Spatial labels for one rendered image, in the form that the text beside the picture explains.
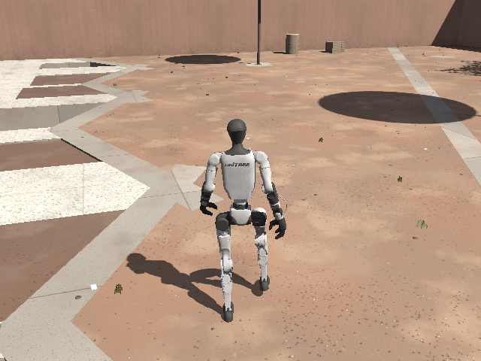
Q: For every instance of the robot left hand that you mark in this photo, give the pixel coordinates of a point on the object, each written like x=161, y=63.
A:
x=205, y=211

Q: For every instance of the left robot thigh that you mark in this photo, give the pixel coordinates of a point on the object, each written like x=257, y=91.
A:
x=223, y=231

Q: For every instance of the right robot upper arm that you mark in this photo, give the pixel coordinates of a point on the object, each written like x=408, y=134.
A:
x=265, y=171

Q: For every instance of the left robot forearm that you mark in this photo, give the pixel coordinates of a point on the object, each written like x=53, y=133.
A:
x=205, y=197

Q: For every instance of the robot torso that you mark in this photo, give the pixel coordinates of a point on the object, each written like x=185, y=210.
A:
x=239, y=178

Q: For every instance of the right robot forearm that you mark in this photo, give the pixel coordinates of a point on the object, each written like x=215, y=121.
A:
x=275, y=204

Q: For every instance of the left robot upper arm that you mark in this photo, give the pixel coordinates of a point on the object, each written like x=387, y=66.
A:
x=210, y=175

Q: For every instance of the robot right hand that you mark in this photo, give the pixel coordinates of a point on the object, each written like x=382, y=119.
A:
x=281, y=229

